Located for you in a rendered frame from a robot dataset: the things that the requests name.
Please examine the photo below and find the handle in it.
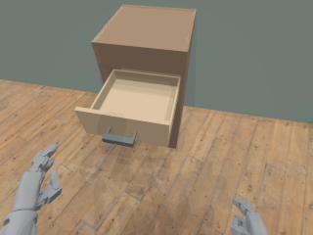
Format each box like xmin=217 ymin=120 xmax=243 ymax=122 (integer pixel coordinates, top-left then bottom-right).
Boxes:
xmin=102 ymin=126 xmax=137 ymax=148

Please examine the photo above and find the cabinet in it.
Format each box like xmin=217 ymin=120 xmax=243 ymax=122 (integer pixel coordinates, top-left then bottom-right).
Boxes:
xmin=91 ymin=4 xmax=197 ymax=149

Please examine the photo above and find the drawer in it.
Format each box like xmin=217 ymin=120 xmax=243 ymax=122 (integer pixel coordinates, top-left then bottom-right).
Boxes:
xmin=74 ymin=69 xmax=181 ymax=148

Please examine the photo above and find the right robot hand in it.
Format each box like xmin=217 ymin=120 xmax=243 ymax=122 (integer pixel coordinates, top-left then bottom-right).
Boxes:
xmin=230 ymin=198 xmax=269 ymax=235

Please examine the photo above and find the robot left forearm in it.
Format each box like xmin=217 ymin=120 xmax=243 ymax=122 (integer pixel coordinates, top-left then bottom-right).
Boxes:
xmin=0 ymin=210 xmax=38 ymax=235

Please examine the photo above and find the left robot hand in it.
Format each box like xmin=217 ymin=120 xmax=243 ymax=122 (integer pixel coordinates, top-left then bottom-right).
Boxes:
xmin=12 ymin=143 xmax=63 ymax=212

